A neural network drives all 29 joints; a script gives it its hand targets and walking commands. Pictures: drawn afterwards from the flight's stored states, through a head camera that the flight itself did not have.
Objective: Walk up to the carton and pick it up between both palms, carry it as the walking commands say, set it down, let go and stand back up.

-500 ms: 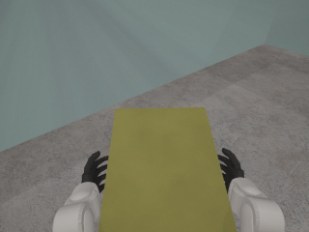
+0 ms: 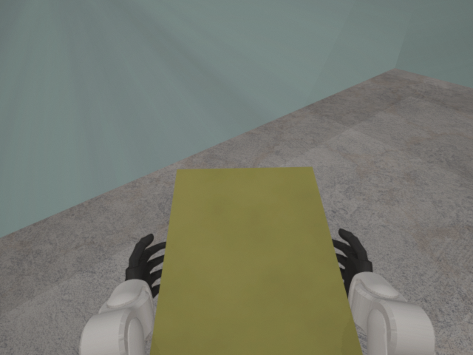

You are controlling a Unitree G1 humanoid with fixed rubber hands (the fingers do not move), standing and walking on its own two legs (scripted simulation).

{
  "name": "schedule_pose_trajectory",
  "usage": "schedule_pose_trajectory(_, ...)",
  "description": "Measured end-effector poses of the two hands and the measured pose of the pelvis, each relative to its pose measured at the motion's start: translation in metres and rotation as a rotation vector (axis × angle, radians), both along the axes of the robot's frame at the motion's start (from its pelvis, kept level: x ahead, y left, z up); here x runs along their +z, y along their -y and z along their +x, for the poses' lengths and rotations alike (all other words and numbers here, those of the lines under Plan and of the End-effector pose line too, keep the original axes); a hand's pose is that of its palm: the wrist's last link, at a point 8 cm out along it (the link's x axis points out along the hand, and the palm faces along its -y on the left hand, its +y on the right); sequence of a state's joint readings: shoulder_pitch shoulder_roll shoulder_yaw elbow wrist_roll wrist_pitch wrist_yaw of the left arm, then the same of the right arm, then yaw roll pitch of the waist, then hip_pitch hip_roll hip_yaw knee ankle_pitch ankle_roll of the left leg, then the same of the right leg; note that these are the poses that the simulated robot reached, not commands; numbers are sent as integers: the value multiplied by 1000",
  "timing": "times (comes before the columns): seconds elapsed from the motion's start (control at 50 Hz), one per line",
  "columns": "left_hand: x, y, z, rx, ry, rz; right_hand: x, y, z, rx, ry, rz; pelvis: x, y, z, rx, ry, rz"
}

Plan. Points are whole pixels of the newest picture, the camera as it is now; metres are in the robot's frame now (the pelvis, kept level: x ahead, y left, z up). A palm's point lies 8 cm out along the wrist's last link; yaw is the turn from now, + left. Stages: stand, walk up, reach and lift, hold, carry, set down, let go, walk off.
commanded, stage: carry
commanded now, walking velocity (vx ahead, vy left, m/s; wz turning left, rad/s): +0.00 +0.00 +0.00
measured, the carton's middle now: (246, 283) +0.26 +0.00 +0.02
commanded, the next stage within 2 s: hold in 1.36 s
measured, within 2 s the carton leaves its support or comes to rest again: neither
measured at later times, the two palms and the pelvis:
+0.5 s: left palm (141, 289) +0.22 +0.15 +0.09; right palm (356, 275) +0.22 -0.17 +0.09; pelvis +0.00 -0.01 +0.00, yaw +0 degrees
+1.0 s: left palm (140, 280) +0.24 +0.16 +0.09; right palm (347, 265) +0.24 -0.16 +0.09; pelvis +0.01 +0.00 +0.00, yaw +1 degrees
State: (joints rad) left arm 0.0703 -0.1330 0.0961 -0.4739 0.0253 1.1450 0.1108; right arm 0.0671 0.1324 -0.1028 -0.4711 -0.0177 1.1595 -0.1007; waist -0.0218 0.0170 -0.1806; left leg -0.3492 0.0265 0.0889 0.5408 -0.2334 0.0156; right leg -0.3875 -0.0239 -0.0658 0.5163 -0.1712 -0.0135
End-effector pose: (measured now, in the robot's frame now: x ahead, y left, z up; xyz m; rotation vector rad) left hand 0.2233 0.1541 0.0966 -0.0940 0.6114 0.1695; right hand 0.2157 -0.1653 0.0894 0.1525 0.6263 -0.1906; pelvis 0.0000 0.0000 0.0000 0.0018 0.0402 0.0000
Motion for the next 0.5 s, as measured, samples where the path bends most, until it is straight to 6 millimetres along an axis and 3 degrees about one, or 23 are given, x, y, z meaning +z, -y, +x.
schedule_pose_trajectory(0.22, -2, 1, -7, 21, -7, -6, 0, 1, 0, 22, -7, -7, 0, 6, -5, 5, -2, 0)
schedule_pose_trajectory(0.5, -4, 0, -1, 24, -12, -12, 1, 1, 7, 27, -12, -16, 0, 7, -1, 8, -1, 0)
